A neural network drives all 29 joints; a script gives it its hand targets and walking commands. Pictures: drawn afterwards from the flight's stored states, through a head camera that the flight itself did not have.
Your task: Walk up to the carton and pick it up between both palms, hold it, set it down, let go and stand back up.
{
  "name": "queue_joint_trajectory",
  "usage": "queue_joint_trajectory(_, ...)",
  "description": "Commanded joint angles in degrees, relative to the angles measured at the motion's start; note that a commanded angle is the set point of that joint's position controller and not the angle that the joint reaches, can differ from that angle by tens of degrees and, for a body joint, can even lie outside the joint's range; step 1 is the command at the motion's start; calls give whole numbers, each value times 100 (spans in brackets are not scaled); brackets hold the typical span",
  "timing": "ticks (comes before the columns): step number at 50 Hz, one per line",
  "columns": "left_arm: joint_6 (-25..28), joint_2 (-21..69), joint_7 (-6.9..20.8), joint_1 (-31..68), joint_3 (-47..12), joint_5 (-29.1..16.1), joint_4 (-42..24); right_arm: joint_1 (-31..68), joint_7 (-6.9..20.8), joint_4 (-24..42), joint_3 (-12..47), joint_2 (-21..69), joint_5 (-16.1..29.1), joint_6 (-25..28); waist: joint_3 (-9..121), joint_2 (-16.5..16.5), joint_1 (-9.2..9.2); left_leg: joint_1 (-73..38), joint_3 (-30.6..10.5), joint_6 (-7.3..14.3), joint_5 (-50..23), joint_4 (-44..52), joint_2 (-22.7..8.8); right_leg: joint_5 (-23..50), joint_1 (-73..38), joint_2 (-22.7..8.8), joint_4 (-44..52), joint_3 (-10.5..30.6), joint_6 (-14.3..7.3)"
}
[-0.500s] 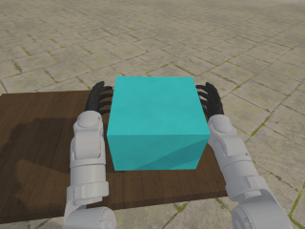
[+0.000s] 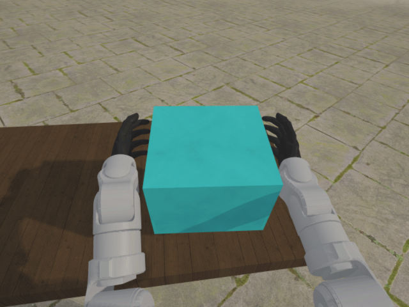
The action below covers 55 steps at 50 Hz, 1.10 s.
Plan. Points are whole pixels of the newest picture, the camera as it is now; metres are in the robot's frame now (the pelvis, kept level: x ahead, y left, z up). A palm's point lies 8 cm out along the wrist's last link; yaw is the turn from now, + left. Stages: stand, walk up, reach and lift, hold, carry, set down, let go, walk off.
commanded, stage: hold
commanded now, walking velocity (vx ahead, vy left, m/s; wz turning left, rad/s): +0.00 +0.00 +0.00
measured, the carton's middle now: (207, 167) +0.36 +0.00 +0.13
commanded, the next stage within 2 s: none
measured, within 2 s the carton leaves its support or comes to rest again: neither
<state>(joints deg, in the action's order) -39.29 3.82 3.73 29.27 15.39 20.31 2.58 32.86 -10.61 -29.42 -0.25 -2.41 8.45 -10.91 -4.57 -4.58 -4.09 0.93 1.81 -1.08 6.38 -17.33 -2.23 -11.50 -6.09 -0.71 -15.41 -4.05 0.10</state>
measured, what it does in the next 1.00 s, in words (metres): stands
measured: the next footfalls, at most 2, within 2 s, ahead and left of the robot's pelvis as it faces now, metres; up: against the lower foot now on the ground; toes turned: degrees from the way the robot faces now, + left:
none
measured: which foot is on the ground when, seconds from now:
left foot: down 0.00-1.00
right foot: down 0.00-1.00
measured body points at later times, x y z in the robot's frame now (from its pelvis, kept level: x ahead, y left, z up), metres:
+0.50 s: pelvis +0.00 +0.00 +0.00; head -0.04 +0.03 +0.45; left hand +0.36 +0.15 +0.17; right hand +0.37 -0.15 +0.17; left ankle +0.05 +0.13 -0.75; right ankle -0.02 -0.12 -0.75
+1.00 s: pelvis +0.00 +0.00 +0.00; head -0.04 +0.03 +0.45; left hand +0.36 +0.16 +0.17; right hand +0.37 -0.15 +0.16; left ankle +0.05 +0.13 -0.75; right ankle -0.02 -0.11 -0.75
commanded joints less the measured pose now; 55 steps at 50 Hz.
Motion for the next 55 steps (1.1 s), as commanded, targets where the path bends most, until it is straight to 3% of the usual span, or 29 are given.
queue_joint_trajectory(1,268,2479,711,3169,-2531,-769,-506,3961,558,1810,2053,2871,253,320,2095,460,-50,-1303,159,70,-1358,-90,299,1324,477,321,188,-243,202)
queue_joint_trajectory(2,249,2435,721,3137,-2476,-699,-413,3928,554,1761,2057,2867,255,286,1910,471,-18,-1257,196,92,-1240,-50,313,1323,502,279,206,-210,219)
queue_joint_trajectory(3,251,2482,741,3123,-2466,-754,-428,4017,539,1869,2107,2902,210,298,2007,283,-31,-1216,186,115,-1245,-37,329,1375,407,301,203,-221,228)
queue_joint_trajectory(9,229,2317,826,3228,-2269,-626,-208,3944,525,1590,2028,2938,165,227,1732,323,-14,-1057,260,177,-818,81,365,1237,434,224,237,-155,257)
queue_joint_trajectory(13,309,2392,803,3388,-2309,-682,-374,4122,535,1789,2071,3045,173,317,2011,356,3,-1143,257,180,-914,41,363,1234,436,248,216,-207,258)
queue_joint_trajectory(15,296,2354,817,3340,-2259,-652,-138,4184,519,1767,2031,3004,138,308,1942,311,22,-1116,265,206,-856,43,385,1272,510,218,221,-192,281)
queue_joint_trajectory(16,301,2357,818,3311,-2236,-620,-141,4078,519,1679,2011,3012,123,302,1926,312,-42,-1142,281,216,-837,69,374,1260,514,244,249,-195,264)
queue_joint_trajectory(17,314,2338,806,3392,-2260,-663,-188,4225,527,1730,2063,3031,167,318,1931,324,48,-1090,279,220,-861,48,368,1199,515,251,216,-213,270)
queue_joint_trajectory(21,347,2452,777,3370,-2438,-730,-358,4052,544,1766,2053,2991,189,343,2178,417,-81,-1272,229,137,-1167,-23,353,1383,512,264,208,-202,243)
queue_joint_trajectory(25,307,2406,783,3287,-2324,-654,-249,4012,576,1606,1938,2905,127,331,1953,387,-43,-1217,217,154,-900,36,328,1012,611,285,243,-252,217)
queue_joint_trajectory(26,298,2361,776,3287,-2289,-652,-265,4049,584,1604,1970,2911,137,327,1959,402,39,-1178,223,156,-918,39,324,972,568,284,229,-250,213)
queue_joint_trajectory(27,276,2444,784,3323,-2343,-645,-218,4052,589,1503,1901,2891,128,321,1836,493,-61,-1131,226,129,-852,45,329,882,585,271,255,-235,198)
queue_joint_trajectory(29,242,2436,764,3308,-2305,-617,-148,4041,605,1487,1827,2811,103,328,1860,503,-24,-1134,244,128,-788,90,295,748,651,273,300,-224,169)
queue_joint_trajectory(33,266,2470,762,3324,-2357,-665,-215,4202,632,1643,1880,2873,91,369,1951,378,12,-1134,229,131,-960,45,296,870,538,309,247,-271,172)
queue_joint_trajectory(37,307,2515,710,3315,-2464,-760,-350,4150,602,1731,1957,2893,199,379,2170,453,-42,-1297,188,86,-1289,-70,312,1182,595,318,214,-290,190)
queue_joint_trajectory(45,232,2482,764,3265,-2414,-672,-303,3960,581,1554,1886,2806,138,285,1886,502,-119,-1177,195,89,-962,33,291,978,598,280,254,-240,186)
queue_joint_trajectory(46,215,2451,773,3221,-2337,-624,-189,4093,605,1616,1910,2850,146,307,1827,421,-2,-1132,221,117,-883,65,298,851,605,296,263,-256,181)
queue_joint_trajectory(51,261,2458,724,3273,-2428,-710,-412,4141,597,1801,2020,2885,243,361,2106,498,17,-1284,213,86,-1268,-58,310,1186,474,302,190,-261,174)
queue_joint_trajectory(52,275,2468,737,3271,-2479,-732,-363,4047,579,1737,1970,2906,218,346,2064,481,-62,-1270,206,91,-1260,-56,325,1274,519,295,204,-228,213)
queue_joint_trajectory(55,278,2431,761,3278,-2403,-721,-381,4051,561,1705,2016,2911,189,318,2012,403,-37,-1201,201,117,-1126,-40,334,1268,474,283,195,-247,223)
